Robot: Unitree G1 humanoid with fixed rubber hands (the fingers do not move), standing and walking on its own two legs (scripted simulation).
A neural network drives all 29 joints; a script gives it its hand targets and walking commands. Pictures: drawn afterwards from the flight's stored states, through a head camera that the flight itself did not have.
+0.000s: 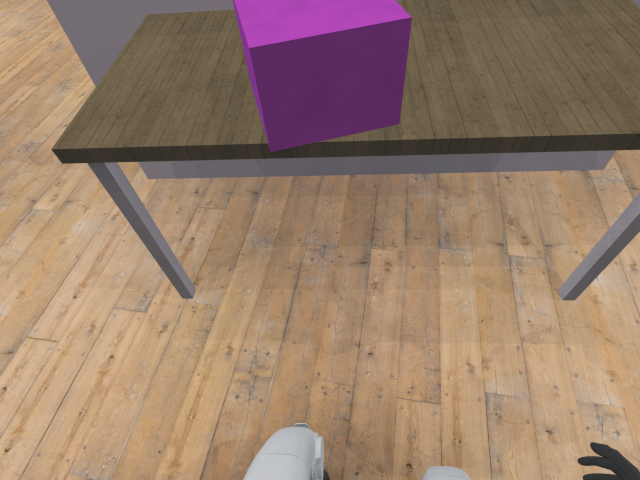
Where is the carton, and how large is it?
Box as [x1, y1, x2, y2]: [233, 0, 411, 151]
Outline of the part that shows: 233,0 249,76 270,151 392,125 399,122 411,17 395,0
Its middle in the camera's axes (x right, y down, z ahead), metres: -0.01 -0.38 +0.78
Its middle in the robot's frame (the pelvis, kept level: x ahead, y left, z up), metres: +0.85 +0.06 +0.08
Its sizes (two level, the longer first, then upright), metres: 0.276 0.269 0.204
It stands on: a table, 0.69 m high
